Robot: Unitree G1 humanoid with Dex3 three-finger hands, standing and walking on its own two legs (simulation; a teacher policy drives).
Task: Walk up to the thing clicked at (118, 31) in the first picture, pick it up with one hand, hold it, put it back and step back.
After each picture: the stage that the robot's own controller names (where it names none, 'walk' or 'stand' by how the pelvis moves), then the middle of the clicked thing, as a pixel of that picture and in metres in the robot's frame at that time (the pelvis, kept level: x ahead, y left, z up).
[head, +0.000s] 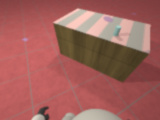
stand; (117, 31) +1.03 -0.31 -0.03
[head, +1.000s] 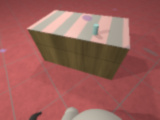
walk; (95, 29) +0.97 +0.00 +0.00
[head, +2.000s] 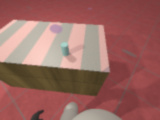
walk; (65, 49) +0.57 +0.26 -0.01
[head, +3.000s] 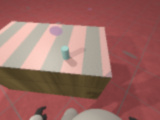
stand; (65, 53) +0.54 +0.23 -0.02
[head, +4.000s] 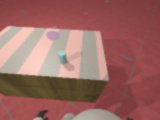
stand; (62, 57) +0.51 +0.24 -0.03
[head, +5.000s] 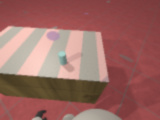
stand; (62, 58) +0.51 +0.25 -0.04
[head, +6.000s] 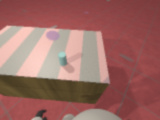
stand; (62, 59) +0.49 +0.24 -0.04
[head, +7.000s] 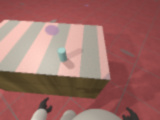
rise first; (62, 54) +0.50 +0.24 -0.03
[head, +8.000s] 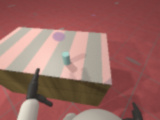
rise first; (66, 58) +0.50 +0.25 -0.03
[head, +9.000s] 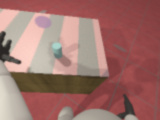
go down; (57, 50) +0.50 +0.23 -0.01
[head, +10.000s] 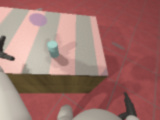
go down; (53, 49) +0.50 +0.24 +0.01
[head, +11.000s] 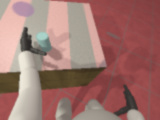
close in; (44, 42) +0.51 +0.25 +0.05
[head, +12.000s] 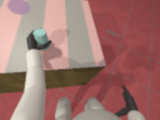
close; (42, 40) +0.52 +0.25 +0.06
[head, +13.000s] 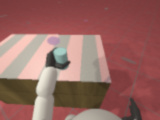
lift; (61, 59) +0.33 +0.17 +0.20
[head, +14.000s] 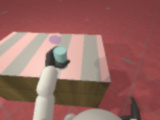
hold; (61, 58) +0.32 +0.18 +0.19
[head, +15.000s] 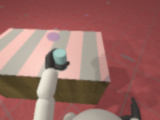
hold; (61, 60) +0.33 +0.18 +0.17
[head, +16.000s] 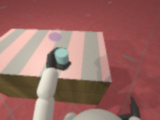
hold; (62, 60) +0.32 +0.17 +0.18
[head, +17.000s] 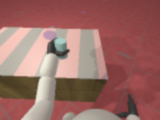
crouch; (61, 49) +0.41 +0.18 +0.17
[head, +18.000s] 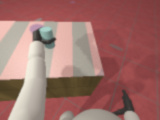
lower; (48, 38) +0.50 +0.24 +0.16
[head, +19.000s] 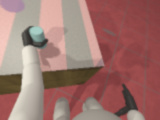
lower; (39, 38) +0.52 +0.25 +0.06
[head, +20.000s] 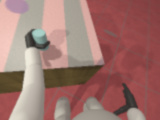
lower; (41, 40) +0.51 +0.25 +0.06
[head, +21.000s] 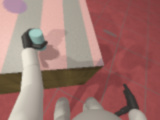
lower; (38, 40) +0.51 +0.26 +0.06
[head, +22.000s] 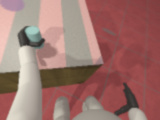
lower; (35, 38) +0.52 +0.26 +0.06
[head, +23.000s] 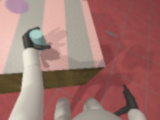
open; (39, 41) +0.51 +0.26 +0.06
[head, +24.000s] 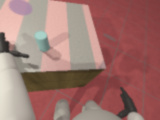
sink last; (42, 42) +0.51 +0.25 +0.05
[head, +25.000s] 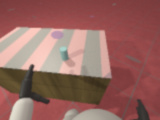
stand; (64, 53) +0.54 +0.26 +0.02
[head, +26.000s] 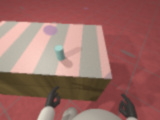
stand; (60, 53) +0.50 +0.26 +0.02
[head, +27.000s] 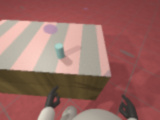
stand; (60, 51) +0.52 +0.26 +0.03
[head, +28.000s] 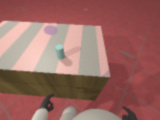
stand; (60, 52) +0.52 +0.26 +0.02
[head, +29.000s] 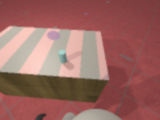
stand; (62, 56) +0.53 +0.25 -0.03
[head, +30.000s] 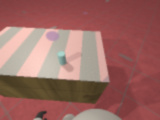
stand; (62, 58) +0.50 +0.25 -0.03
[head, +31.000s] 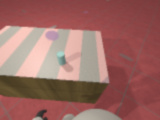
stand; (61, 58) +0.50 +0.25 -0.03
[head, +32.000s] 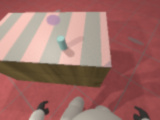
walk; (62, 43) +0.57 +0.27 -0.02
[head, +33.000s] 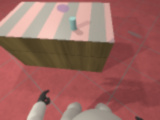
walk; (73, 23) +0.84 +0.21 -0.01
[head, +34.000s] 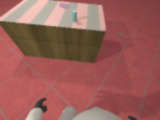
stand; (74, 16) +1.11 +0.24 -0.01
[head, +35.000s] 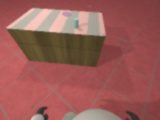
stand; (75, 23) +1.13 +0.24 -0.03
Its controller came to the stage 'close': yes
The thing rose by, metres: 0.23
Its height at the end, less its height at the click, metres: +0.00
